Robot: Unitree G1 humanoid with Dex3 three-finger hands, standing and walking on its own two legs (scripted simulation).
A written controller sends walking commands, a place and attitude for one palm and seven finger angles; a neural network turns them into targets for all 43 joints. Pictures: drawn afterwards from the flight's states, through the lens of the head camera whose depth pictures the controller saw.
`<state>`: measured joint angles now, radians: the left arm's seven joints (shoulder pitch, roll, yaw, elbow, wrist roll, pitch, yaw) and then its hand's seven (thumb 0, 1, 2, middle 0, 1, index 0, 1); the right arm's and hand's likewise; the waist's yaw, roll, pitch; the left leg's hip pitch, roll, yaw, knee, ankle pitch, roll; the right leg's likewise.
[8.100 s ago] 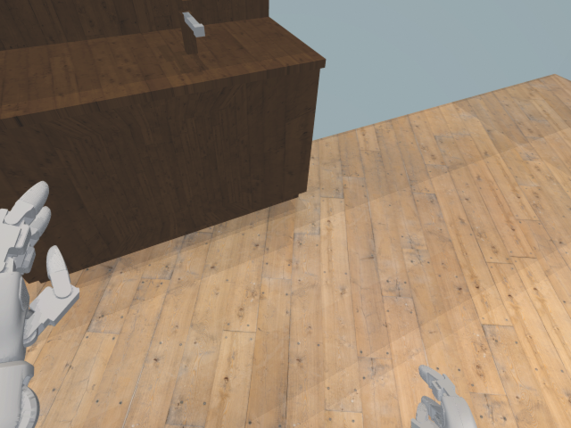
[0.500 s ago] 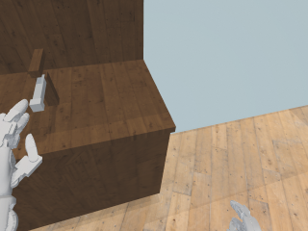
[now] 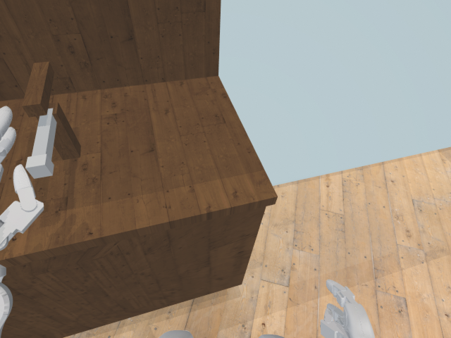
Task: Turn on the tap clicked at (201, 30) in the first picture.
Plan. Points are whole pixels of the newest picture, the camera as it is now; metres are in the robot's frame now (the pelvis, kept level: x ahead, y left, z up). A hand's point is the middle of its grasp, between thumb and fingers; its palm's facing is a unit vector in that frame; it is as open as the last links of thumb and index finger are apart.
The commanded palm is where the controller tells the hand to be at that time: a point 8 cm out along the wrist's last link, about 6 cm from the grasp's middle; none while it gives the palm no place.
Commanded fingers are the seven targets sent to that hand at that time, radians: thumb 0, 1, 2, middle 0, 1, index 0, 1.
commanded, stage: come to a stop and stand still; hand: left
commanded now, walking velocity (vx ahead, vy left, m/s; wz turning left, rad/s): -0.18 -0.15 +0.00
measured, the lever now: (40, 166) +0.34 +0.34 +0.11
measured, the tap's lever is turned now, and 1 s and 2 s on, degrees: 0 0 0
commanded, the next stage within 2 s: look again from close up in 0.92 s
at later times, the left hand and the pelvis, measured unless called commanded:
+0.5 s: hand (48, 186) +0.25 +0.25 +0.19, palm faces +0.38 -0.86 -0.33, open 7.4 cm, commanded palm +0.20 +0.29 +0.20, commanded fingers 0.00 0.90 0.90 -0.20 -0.30 -0.20 -0.30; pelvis +0.03 +0.01 +0.02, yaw -1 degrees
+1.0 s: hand (35, 190) +0.24 +0.26 +0.19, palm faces +0.41 -0.85 -0.32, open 7.4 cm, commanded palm +0.18 +0.30 +0.20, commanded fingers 0.00 0.90 0.90 -0.20 -0.30 -0.20 -0.30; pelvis +0.02 +0.02 +0.03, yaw -1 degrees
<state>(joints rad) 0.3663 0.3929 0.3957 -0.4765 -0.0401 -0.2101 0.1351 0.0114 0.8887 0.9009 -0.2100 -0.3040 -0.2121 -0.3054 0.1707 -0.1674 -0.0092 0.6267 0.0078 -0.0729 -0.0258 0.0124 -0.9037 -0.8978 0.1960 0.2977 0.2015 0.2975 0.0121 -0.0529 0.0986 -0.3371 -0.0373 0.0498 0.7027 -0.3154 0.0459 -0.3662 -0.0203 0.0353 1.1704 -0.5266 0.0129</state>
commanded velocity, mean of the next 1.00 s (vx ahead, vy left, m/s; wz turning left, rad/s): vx -0.05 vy -0.01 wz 0.00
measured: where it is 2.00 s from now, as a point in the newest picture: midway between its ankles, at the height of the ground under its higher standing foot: outside the picture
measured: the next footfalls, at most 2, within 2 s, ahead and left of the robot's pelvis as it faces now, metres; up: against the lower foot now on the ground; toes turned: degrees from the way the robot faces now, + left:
right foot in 0.14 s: +0.08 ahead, -0.09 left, +0.00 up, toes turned +3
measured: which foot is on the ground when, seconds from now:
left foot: down 0.00-1.00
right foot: up 0.00-0.12, down 0.14-1.00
